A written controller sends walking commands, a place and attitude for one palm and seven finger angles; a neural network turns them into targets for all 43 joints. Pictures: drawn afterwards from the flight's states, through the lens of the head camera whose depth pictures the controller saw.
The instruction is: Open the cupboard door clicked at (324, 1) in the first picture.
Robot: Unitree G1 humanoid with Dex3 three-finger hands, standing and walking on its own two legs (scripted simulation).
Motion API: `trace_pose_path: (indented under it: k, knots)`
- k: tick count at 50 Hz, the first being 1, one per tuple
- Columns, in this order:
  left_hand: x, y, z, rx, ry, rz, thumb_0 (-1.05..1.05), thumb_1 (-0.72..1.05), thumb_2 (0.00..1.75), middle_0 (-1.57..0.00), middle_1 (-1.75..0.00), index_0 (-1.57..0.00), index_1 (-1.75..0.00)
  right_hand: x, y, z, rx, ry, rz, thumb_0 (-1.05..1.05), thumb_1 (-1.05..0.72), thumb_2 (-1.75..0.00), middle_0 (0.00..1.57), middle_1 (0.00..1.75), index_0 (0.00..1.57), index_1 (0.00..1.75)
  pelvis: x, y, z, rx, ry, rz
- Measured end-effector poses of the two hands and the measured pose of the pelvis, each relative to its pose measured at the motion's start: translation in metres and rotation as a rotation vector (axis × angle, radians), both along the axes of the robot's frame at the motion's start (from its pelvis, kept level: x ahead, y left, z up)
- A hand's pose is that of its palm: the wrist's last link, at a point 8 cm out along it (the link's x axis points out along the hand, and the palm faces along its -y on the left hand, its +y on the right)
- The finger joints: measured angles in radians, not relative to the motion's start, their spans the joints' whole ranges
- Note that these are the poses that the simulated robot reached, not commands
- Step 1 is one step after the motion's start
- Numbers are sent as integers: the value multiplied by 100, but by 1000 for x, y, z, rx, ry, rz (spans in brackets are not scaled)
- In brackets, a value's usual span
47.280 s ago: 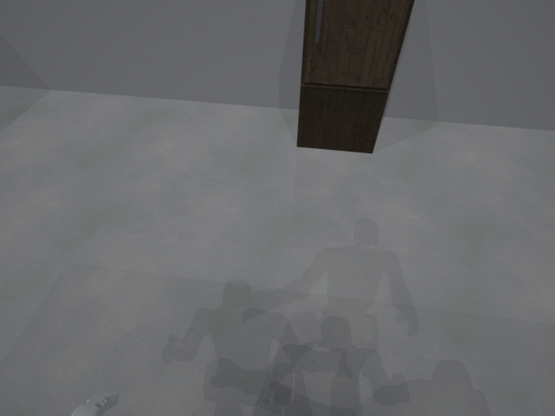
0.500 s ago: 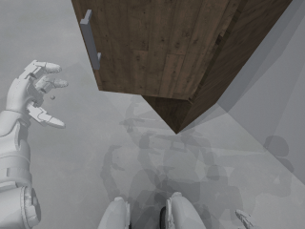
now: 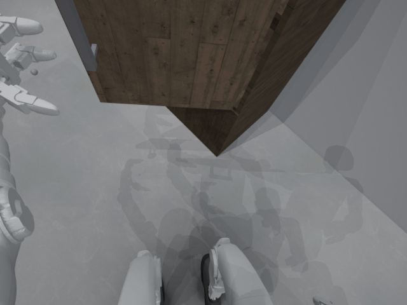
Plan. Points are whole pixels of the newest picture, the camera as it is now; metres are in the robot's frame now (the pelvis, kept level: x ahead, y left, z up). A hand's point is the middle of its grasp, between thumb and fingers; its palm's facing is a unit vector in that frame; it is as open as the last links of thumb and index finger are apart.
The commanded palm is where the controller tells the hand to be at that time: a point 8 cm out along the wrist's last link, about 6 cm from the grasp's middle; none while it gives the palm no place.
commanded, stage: move the hooked fingers beside the handle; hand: left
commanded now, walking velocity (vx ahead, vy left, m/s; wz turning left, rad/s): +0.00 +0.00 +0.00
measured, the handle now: (81, 27) +0.62 +0.19 +0.06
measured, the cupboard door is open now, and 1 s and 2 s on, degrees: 46 46 46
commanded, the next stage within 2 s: slide the fingers in behind the handle in 1.16 s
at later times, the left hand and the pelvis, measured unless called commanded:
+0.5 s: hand (45, 36) +0.58 +0.24 +0.07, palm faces -0.07 -1.00 -0.02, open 14.0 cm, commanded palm +0.57 +0.28 +0.06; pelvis +0.00 +0.01 -0.01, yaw -2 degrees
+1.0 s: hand (43, 46) +0.57 +0.25 +0.06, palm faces -0.09 -1.00 +0.01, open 14.0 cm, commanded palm +0.58 +0.28 +0.06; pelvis +0.01 +0.02 +0.00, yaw -2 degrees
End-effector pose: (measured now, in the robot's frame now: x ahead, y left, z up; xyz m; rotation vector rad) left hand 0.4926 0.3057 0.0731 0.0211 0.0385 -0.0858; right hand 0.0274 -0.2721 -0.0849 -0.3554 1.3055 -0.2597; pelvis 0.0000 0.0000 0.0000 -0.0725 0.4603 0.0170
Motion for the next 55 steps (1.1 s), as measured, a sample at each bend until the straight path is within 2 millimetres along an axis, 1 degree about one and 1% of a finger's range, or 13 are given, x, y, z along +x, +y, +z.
trace_pose_path:
  k: [20, 23, 27, 31, 34, 38, 42, 47, 51, 55]
  knots:
    - [68, -10, 8, 6, 3, 16, -1, -50, 30, -30, -120, -30, -120, -60, 22, 1, 5, 178, -94, 1, -91, -90, 20, 29, 20, 30, -1, 7, -10, -28, 77, -10]
    - [74, -9, 4, 1, 11, 18, -1, -50, 30, -30, -120, -30, -120, -67, 26, 3, 5, 201, -111, 1, -91, -90, 20, 29, 20, 30, 0, 8, -11, -30, 86, -16]
    - [73, -3, -4, 11, 30, 20, -1, -50, 30, -30, -120, -30, -120, -72, 31, 5, 14, 225, -130, 1, -91, -90, 20, 29, 20, 30, 3, 10, -10, -31, 93, -26]
    - [66, 8, -8, 18, 36, 27, -1, -50, 30, -30, -120, -30, -120, -71, 35, 8, 27, 237, -137, 1, -91, -90, 20, 29, 20, 30, 6, 12, -6, -32, 89, -32]
    - [62, 14, -7, 6, 24, 30, -1, -50, 30, -30, -120, -30, -120, -65, 35, 10, 29, 237, -126, 1, -91, -90, 20, 30, 20, 30, 9, 12, -4, -35, 85, -25]
    - [61, 18, -1, -7, 10, 25, -1, -50, 30, -30, -120, -30, -120, -54, 32, 14, 13, 222, -105, 1, -91, -90, 20, 30, 20, 30, 11, 13, -1, -43, 79, -10]
    - [62, 15, 1, -11, 24, 8, -1, -50, 30, -30, -120, -30, -120, -41, 27, 17, -9, 195, -83, 1, -91, -90, 20, 30, 20, 30, 13, 15, 0, -49, 76, 1]
    - [63, 5, -6, -12, 44, -11, -1, -50, 30, -30, -120, -30, -120, -31, 25, 17, -21, 167, -67, 1, -91, -90, 20, 29, 20, 30, 14, 16, 1, -49, 74, 2]
    - [66, 0, -13, -26, 40, 0, -1, -50, 30, -30, -120, -30, -120, -29, 25, 14, -19, 157, -66, 0, -91, -90, 20, 29, 20, 30, 13, 16, -2, -48, 75, -4]
    - [70, 3, -14, -14, 15, 28, -1, -50, 30, -30, -120, -30, -120, -32, 27, 9, -12, 157, -79, 0, -91, -90, 20, 29, 20, 30, 11, 15, -6, -47, 81, -11]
